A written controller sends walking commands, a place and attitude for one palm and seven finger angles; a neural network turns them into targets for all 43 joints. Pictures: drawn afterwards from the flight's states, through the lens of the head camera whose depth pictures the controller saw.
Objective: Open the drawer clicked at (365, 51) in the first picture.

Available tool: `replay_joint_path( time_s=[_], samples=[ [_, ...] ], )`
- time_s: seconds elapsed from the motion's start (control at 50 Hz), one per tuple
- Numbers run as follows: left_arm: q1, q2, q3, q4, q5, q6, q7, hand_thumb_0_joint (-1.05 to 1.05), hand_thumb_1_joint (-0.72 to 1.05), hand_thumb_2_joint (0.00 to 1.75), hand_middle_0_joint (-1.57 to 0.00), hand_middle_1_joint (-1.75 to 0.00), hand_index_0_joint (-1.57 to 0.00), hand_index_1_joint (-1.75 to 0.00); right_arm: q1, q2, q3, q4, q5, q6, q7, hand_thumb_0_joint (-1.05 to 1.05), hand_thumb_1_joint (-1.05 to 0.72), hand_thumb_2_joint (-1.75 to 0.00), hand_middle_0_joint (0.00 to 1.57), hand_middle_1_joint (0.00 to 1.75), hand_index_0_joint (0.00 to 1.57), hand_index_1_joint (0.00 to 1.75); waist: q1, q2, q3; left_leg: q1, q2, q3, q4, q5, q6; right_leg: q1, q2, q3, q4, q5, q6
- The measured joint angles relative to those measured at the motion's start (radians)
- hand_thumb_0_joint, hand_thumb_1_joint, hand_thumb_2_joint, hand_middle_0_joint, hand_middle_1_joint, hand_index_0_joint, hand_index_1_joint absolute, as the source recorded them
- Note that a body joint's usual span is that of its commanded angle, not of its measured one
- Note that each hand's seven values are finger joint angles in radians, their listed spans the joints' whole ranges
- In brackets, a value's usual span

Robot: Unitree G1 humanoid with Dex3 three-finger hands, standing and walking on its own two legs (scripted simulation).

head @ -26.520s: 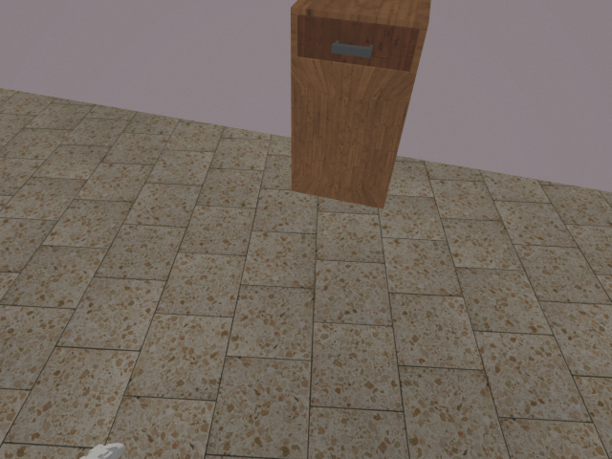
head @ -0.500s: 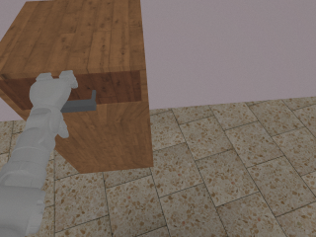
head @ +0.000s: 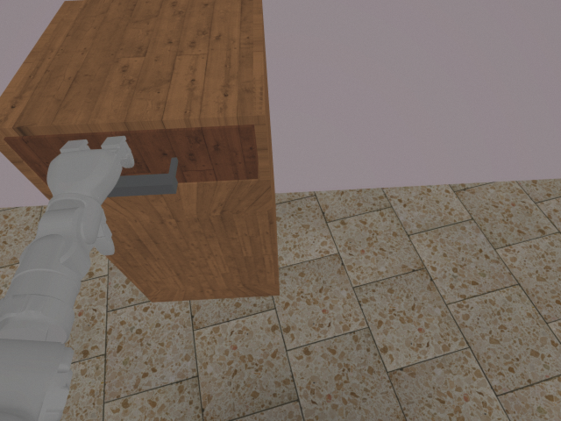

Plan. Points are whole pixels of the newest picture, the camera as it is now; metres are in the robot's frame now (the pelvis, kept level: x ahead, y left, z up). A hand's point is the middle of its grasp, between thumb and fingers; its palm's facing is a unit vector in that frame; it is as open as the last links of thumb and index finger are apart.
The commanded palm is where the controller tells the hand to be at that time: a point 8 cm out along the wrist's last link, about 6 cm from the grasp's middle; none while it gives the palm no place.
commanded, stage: re-aim the fingers above the handle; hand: left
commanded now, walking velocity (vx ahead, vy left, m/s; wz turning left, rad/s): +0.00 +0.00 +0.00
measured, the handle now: (139, 175) +0.52 +0.28 +0.00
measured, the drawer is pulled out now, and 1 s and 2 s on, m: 0.00 0.00 0.00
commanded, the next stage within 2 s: lower the fingers behind the handle in 1.74 s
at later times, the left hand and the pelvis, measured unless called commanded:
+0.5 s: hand (106, 209) +0.41 +0.28 +0.04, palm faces -0.15 +0.01 -0.99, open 13.9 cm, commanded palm +0.41 +0.27 +0.11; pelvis -0.01 +0.01 +0.00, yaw +0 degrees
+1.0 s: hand (139, 206) +0.42 +0.23 +0.04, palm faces -0.10 -0.05 -0.99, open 13.9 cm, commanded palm +0.41 +0.26 +0.12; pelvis -0.01 +0.01 +0.00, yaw -1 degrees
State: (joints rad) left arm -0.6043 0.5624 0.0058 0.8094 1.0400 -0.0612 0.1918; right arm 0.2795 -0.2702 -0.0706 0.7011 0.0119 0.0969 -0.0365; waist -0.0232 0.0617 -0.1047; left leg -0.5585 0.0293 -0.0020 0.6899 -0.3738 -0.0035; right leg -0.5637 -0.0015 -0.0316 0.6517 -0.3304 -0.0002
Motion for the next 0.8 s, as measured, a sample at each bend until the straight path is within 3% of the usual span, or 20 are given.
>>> replay_joint_path(
  time_s=[0.1, 0.22, 0.32, 0.42, 0.52, 0.62, 0.66, 0.72, 0.8],
  samples=[
    [-0.022, -0.03, -0.033, 0.014, -0.006, -0.038, -0.038, 0.0, -0.49, 0.3, -0.32, -1.2, -0.31, -1.2, 0.005, 0.001, 0.01, 0.007, 0.001, 0.002, -0.012, 0.01, -0.9, -0.9, 0.2, 0.3, 0.2, 0.3, -0.017, -0.007, 0.009, 0.014, -0.003, 0.0, -0.005, 0.005, 0.001, 0.013, -0.003, 0.0, 0.0, 0.003, 0.0],
    [-0.039, -0.021, 0.049, 0.025, 0.034, -0.098, 0.019, 0.0, -0.49, 0.3, -0.32, -1.2, -0.32, -1.2, 0.001, 0.008, 0.017, -0.003, -0.007, -0.002, -0.013, 0.01, -0.9, -0.9, 0.2, 0.3, 0.2, 0.3, -0.042, -0.019, 0.01, -0.008, 0.003, 0.022, 0.008, 0.006, 0.001, -0.023, 0.004, 0.022, 0.019, 0.009, 0.0],
    [-0.044, 0.021, 0.088, 0.07, 0.038, -0.039, 0.06, 0.0, -0.49, 0.3, -0.32, -1.2, -0.31, -1.2, 0.012, 0.004, 0.018, 0.005, -0.005, -0.001, 0.001, 0.01, -0.9, -0.9, 0.2, 0.3, 0.2, 0.3, -0.036, -0.009, 0.005, -0.018, 0.007, 0.039, 0.006, 0.009, 0.003, -0.041, 0.008, 0.039, 0.02, 0.017, 0.003],
    [-0.028, 0.044, 0.035, 0.111, 0.011, 0.013, -0.003, 0.0, -0.49, 0.3, -0.32, -1.19, -0.31, -1.2, 0.041, 0.002, 0.014, 0.009, 0.01, -0.007, -0.004, 0.01, -0.9, -0.9, 0.2, 0.3, 0.2, 0.3, -0.022, 0.0, 0.004, -0.006, 0.003, 0.032, -0.01, 0.019, 0.007, -0.022, 0.004, 0.033, -0.002, 0.027, 0.006],
    [-0.017, 0.001, -0.042, 0.033, -0.014, -0.066, -0.059, 0.0, -0.49, 0.3, -0.32, -1.2, -0.31, -1.2, 0.05, 0.004, 0.005, 0.017, 0.002, -0.023, -0.025, 0.01, -0.9, -0.9, 0.2, 0.3, 0.2, 0.3, -0.013, -0.014, 0.018, 0.003, -0.007, 0.009, -0.003, 0.021, 0.011, 0.003, -0.007, 0.01, -0.007, 0.025, 0.009],
    [-0.049, -0.031, -0.01, -0.002, 0.032, -0.155, 0.02, 0.0, -0.49, 0.3, -0.32, -1.2, -0.32, -1.2, 0.012, 0.003, 0.011, 0.013, -0.006, -0.034, -0.026, 0.01, -0.9, -0.9, 0.2, 0.3, 0.2, 0.3, -0.037, -0.031, 0.018, -0.031, -0.009, 0.009, 0.031, 0.011, 0.013, -0.028, -0.009, 0.01, 0.021, 0.018, 0.011],
    [-0.077, -0.024, 0.016, 0.019, 0.05, -0.134, 0.071, 0.0, -0.49, 0.3, -0.32, -1.2, -0.32, -1.2, -0.005, 0.003, 0.016, 0.01, -0.009, -0.035, -0.017, 0.01, -0.9, -0.9, 0.2, 0.3, 0.2, 0.3, -0.047, -0.033, 0.017, -0.048, -0.008, 0.016, 0.042, 0.008, 0.014, -0.049, -0.008, 0.018, 0.034, 0.018, 0.012],
    [-0.117, -0.003, 0.043, 0.072, 0.056, -0.05, 0.117, 0.0, -0.49, 0.3, -0.32, -1.2, -0.32, -1.2, -0.018, 0.004, 0.022, 0.006, -0.011, -0.03, 0.0, 0.01, -0.9, -0.9, 0.2, 0.3, 0.2, 0.3, -0.049, -0.028, 0.014, -0.06, -0.006, 0.031, 0.043, 0.008, 0.016, -0.069, -0.005, 0.033, 0.038, 0.022, 0.016],
    [-0.124, 0.005, 0.013, 0.139, 0.03, 0.078, 0.074, 0.0, -0.49, 0.3, -0.32, -1.19, -0.31, -1.2, 0.005, 0.006, 0.022, 0.003, -0.001, -0.023, 0.017, 0.01, -0.9, -0.9, 0.2, 0.3, 0.2, 0.3, -0.033, -0.007, -0.002, -0.047, -0.005, 0.042, 0.018, 0.015, 0.02, -0.06, -0.004, 0.044, 0.013, 0.032, 0.02]
  ],
)
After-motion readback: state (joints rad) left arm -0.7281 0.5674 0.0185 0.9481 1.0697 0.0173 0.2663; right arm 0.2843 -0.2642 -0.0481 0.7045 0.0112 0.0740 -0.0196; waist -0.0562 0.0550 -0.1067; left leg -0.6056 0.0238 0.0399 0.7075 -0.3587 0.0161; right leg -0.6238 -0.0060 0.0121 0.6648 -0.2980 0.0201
